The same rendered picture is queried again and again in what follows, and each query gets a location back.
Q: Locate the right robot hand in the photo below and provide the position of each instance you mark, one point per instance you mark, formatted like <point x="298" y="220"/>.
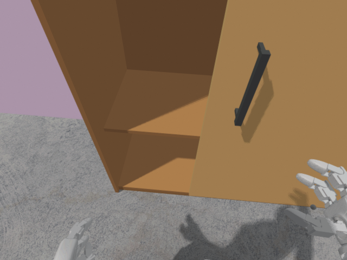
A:
<point x="320" y="226"/>

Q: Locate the wardrobe door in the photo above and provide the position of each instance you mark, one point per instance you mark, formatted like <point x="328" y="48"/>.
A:
<point x="299" y="109"/>

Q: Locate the handle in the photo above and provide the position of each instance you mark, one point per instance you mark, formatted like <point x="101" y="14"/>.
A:
<point x="253" y="83"/>

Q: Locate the left robot hand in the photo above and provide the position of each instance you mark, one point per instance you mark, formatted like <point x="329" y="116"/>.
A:
<point x="70" y="247"/>

